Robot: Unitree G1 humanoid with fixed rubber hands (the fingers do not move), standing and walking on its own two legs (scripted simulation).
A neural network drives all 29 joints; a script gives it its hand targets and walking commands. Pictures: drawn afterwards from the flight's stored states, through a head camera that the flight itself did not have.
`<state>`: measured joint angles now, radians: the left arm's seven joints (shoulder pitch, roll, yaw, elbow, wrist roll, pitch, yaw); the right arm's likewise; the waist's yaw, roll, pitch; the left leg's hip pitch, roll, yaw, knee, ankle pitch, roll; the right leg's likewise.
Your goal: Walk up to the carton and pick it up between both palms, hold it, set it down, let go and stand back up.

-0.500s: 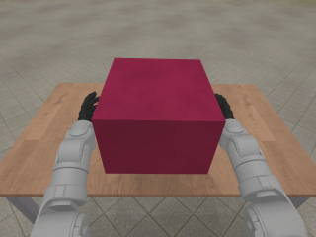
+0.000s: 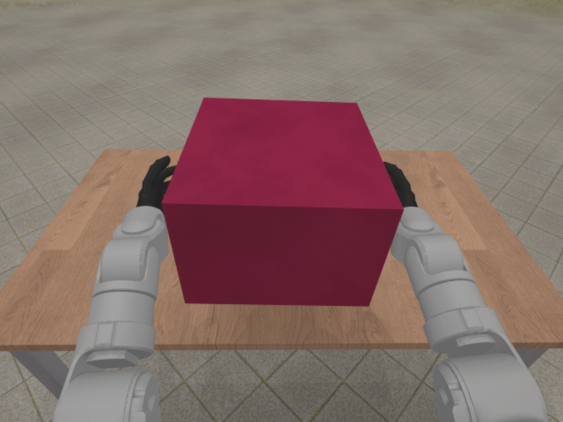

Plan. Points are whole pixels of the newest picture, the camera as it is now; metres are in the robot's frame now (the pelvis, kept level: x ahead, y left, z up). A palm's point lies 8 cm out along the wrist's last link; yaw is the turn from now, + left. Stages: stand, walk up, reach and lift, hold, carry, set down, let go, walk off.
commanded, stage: reach and lift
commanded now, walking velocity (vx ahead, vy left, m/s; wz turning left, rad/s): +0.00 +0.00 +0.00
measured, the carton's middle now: (279, 193) +0.43 +0.01 +0.14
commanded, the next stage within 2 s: hold in 0.24 s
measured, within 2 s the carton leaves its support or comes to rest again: neither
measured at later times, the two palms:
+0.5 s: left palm (148, 207) +0.36 +0.19 +0.18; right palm (408, 209) +0.36 -0.17 +0.17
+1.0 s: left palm (151, 205) +0.36 +0.18 +0.18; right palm (407, 207) +0.37 -0.17 +0.17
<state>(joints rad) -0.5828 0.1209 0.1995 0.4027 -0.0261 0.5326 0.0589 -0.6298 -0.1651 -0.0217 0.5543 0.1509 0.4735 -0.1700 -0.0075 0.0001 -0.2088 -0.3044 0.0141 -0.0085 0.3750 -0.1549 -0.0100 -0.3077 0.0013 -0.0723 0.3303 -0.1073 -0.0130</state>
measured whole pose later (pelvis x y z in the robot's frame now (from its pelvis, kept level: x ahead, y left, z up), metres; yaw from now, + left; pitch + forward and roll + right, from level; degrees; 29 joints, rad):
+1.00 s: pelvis +0.00 +0.00 +0.00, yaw +0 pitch +4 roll +0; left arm -0.59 0.12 0.22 0.34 0.02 0.60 0.03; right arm -0.64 -0.17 -0.03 0.51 0.15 0.51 -0.17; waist -0.01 0.00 -0.21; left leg -0.28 0.01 -0.01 0.37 -0.15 -0.01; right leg -0.29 0.00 -0.07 0.33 -0.11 -0.01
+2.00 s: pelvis +0.00 +0.00 +0.00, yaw +0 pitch +3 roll +0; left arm -0.59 0.11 0.22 0.33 0.03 0.61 0.03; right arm -0.64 -0.17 -0.03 0.51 0.15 0.50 -0.17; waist -0.02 0.00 -0.20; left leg -0.28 0.01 -0.01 0.36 -0.15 -0.01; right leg -0.29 0.00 -0.07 0.33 -0.10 -0.02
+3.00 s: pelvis +0.00 +0.00 +0.00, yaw +0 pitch +3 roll +0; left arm -0.59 0.11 0.22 0.33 0.04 0.61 0.03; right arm -0.64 -0.17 -0.03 0.51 0.15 0.49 -0.17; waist -0.02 0.00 -0.20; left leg -0.27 0.01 -0.01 0.36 -0.14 -0.01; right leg -0.28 0.00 -0.07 0.33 -0.11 -0.02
